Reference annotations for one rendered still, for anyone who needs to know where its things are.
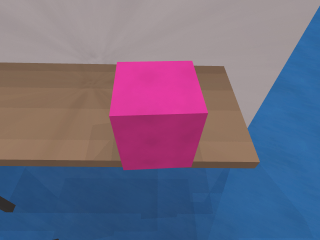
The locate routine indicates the carton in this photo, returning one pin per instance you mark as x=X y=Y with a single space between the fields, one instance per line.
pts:
x=157 y=114

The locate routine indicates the table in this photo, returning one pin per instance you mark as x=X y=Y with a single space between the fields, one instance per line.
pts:
x=57 y=115

